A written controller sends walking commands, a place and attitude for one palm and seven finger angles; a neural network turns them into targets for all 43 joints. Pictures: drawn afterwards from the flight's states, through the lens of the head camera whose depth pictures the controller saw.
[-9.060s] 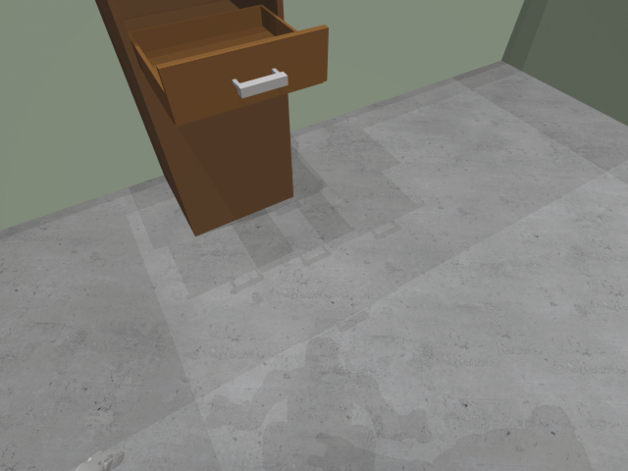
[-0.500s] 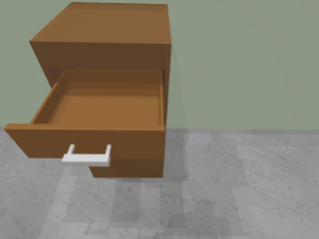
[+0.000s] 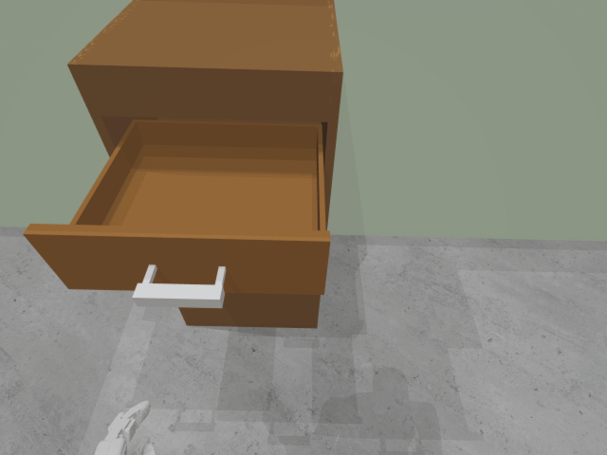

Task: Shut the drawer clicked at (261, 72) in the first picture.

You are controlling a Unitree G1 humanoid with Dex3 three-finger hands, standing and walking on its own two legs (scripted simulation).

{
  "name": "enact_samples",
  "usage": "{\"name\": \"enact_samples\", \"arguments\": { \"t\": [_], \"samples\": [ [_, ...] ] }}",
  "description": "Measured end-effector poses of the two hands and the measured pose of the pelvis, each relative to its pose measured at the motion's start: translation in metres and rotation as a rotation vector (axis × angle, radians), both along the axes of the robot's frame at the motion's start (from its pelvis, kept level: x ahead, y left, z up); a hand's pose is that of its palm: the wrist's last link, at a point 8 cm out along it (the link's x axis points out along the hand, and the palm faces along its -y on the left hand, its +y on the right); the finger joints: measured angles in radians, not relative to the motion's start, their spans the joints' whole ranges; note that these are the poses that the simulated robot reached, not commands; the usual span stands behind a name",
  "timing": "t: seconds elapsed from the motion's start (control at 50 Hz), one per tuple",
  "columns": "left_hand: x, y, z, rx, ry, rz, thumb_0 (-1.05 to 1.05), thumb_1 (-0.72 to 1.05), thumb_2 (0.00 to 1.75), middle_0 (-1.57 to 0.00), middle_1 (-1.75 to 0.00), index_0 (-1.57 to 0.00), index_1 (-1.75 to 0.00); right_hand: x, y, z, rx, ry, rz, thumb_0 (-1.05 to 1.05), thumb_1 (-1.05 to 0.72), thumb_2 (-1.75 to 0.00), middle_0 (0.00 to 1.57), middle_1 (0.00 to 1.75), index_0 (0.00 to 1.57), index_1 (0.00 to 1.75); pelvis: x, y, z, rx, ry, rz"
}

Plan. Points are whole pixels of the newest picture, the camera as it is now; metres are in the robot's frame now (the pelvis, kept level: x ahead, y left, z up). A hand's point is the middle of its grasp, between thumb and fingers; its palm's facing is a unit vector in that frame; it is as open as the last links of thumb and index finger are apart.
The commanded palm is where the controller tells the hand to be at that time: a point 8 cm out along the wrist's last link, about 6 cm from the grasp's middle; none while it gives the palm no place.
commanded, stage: raise the hand and make a fist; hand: left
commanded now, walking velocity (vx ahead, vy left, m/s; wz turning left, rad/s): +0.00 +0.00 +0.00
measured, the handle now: (183, 283) +0.34 +0.20 +0.02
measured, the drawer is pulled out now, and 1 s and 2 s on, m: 0.30 0.30 0.30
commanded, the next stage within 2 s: bring the fist close to the handle in 1.78 s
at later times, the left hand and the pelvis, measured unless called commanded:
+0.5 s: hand (168, 429) +0.16 +0.17 +0.00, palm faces +0.09 -0.99 -0.09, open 4.9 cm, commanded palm +0.12 +0.23 +0.01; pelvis -0.01 -0.05 -0.07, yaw +3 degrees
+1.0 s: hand (155, 402) +0.17 +0.17 +0.05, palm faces +0.07 -1.00 -0.06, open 3.1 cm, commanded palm +0.12 +0.22 +0.07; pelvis +0.01 -0.02 -0.04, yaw +2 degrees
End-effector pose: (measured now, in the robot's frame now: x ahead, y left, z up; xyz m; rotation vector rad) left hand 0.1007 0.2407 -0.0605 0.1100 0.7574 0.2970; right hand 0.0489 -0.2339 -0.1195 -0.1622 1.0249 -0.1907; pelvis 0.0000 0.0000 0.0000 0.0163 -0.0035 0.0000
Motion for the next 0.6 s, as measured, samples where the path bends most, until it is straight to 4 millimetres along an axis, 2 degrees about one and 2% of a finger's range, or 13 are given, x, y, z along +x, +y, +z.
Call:
{"name": "enact_samples", "arguments": {
  "t": [0.06,0.12,0.16,0.22,0.28,0.32,0.38,0.44,0.52,0.6],
  "samples": [
    [0.044,-0.006,0.049,0.010,-0.358,-0.035,0.02,0.91,0.89,-0.25,-0.35,-0.24,-0.35,0.027,-0.010,0.008,-0.018,-0.163,0.039,0.01,-0.91,-0.90,0.20,0.30,0.20,0.30,-0.007,-0.004,-0.007,-0.009,0.037,0.017],
    [0.063,-0.014,0.073,-0.008,-0.643,-0.127,0.01,0.91,0.89,-0.29,-0.40,-0.28,-0.40,0.060,-0.023,0.016,-0.034,-0.310,0.071,0.01,-0.91,-0.90,0.20,0.30,0.20,0.30,-0.014,-0.012,-0.022,-0.008,0.101,0.005],
    [0.062,-0.021,0.072,-0.021,-0.759,-0.215,0.01,0.91,0.89,-0.32,-0.43,-0.32,-0.43,0.082,-0.031,0.021,-0.048,-0.400,0.099,0.01,-0.91,-0.90,0.20,0.30,0.20,0.30,-0.019,-0.019,-0.035,-0.008,0.137,0.000],
    [0.046,-0.025,0.053,-0.045,-0.757,-0.294,0.00,0.91,0.89,-0.37,-0.49,-0.37,-0.49,0.112,-0.042,0.026,-0.068,-0.506,0.137,0.01,-0.91,-0.90,0.20,0.30,0.20,0.30,-0.024,-0.027,-0.053,-0.008,0.169,0.000],
    [0.023,-0.021,0.034,-0.073,-0.669,-0.245,0.01,0.90,0.89,-0.43,-0.55,-0.43,-0.55,0.136,-0.047,0.030,-0.085,-0.573,0.168,0.01,-0.91,-0.90,0.20,0.30,0.20,0.30,-0.023,-0.034,-0.064,-0.014,0.184,0.012],
    [0.010,-0.018,0.032,-0.057,-0.641,-0.187,0.01,0.90,0.89,-0.47,-0.60,-0.47,-0.59,0.148,-0.047,0.030,-0.089,-0.592,0.189,0.01,-0.91,-0.90,0.20,0.30,0.20,0.30,-0.022,-0.038,-0.068,-0.024,0.187,0.024],
    [0.004,-0.016,0.044,-0.004,-0.679,-0.147,0.02,0.90,0.89,-0.53,-0.66,-0.53,-0.66,0.157,-0.041,0.025,-0.082,-0.584,0.224,0.01,-0.91,-0.90,0.20,0.30,0.20,0.30,-0.019,-0.044,-0.070,-0.038,0.191,0.042],
    [0.013,-0.019,0.059,0.024,-0.743,-0.182,0.02,0.90,0.89,-0.59,-0.72,-0.59,-0.72,0.157,-0.035,0.013,-0.052,-0.544,0.237,0.01,-0.91,-0.90,0.20,0.30,0.20,0.30,-0.017,-0.049,-0.070,-0.049,0.193,0.054],
    [0.034,-0.020,0.068,-0.005,-0.723,-0.256,0.02,0.90,0.90,-0.67,-0.81,-0.67,-0.81,0.145,-0.028,0.000,-0.002,-0.475,0.200,0.01,-0.91,-0.90,0.20,0.30,0.20,0.30,-0.012,-0.052,-0.064,-0.050,0.189,0.055],
    [0.047,-0.015,0.076,-0.032,-0.659,-0.263,0.02,0.90,0.89,-0.75,-0.90,-0.75,-0.89,0.129,-0.027,-0.002,0.024,-0.424,0.138,0.01,-0.90,-0.90,0.20,0.30,0.20,0.30,-0.005,-0.051,-0.054,-0.041,0.182,0.045]
  ]
}}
